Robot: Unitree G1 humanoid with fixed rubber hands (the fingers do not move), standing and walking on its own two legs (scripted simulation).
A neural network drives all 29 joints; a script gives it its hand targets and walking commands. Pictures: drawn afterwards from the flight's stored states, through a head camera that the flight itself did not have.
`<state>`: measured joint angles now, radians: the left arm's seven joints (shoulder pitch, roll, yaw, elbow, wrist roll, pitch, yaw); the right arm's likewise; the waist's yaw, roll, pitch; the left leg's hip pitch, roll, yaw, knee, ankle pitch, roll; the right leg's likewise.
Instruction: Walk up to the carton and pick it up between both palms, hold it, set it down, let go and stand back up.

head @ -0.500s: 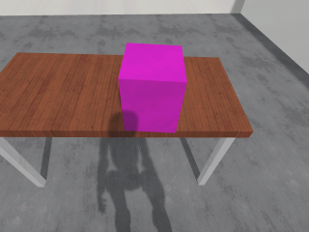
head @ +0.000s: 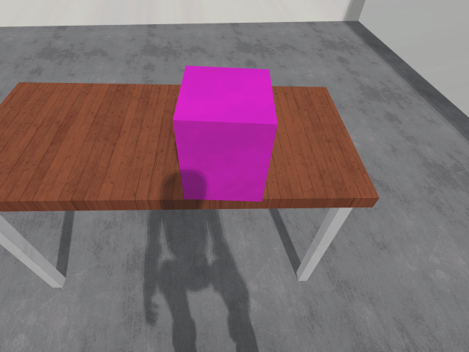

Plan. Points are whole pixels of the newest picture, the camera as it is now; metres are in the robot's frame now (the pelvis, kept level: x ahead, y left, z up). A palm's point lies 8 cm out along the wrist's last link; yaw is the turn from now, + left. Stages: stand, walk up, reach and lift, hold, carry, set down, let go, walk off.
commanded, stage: walk up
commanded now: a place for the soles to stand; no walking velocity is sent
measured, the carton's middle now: (225, 136) +0.60 +0.00 +0.01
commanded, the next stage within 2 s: none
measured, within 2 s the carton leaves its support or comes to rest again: neither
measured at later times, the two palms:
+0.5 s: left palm out of the picture +0.03 +0.17 -0.14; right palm out of the picture +0.10 -0.29 -0.16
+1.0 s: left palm out of the picture +0.11 +0.23 -0.15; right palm (349, 334) +0.18 -0.24 -0.14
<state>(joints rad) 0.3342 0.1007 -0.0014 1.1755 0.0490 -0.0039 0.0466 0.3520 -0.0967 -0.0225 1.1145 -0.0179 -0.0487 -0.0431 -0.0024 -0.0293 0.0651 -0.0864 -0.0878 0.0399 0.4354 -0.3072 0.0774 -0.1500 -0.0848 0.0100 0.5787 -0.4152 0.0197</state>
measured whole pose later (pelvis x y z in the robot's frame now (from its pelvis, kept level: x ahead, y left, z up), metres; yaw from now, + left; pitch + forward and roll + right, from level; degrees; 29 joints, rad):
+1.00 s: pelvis +0.12 +0.00 -0.01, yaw +2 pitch -4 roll -1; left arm 0.31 0.21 -0.05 1.01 0.01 -0.02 0.02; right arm 0.15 -0.22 0.06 1.08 0.01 -0.01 -0.02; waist 0.01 0.00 0.09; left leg -0.29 0.06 0.10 0.56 -0.21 0.02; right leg -0.13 -0.04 -0.13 0.54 -0.35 0.00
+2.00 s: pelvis +0.13 +0.03 +0.00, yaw +0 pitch -2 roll +0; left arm 0.40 0.20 -0.05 1.06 0.03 -0.02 0.01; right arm 0.34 -0.23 0.04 1.10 0.00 -0.01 -0.01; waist 0.00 -0.01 0.00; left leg -0.29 0.02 0.16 0.54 -0.23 0.06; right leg -0.16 -0.09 -0.06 0.55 -0.36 0.03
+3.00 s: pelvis +0.14 +0.04 -0.02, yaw -9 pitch -2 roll +1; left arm 0.34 0.21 -0.04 0.90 0.02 -0.01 0.05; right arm 0.21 -0.27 0.03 0.96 -0.02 0.05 0.01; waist -0.01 0.00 0.08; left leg -0.27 0.07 0.31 0.65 -0.34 0.06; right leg -0.23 -0.06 0.10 0.69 -0.43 0.06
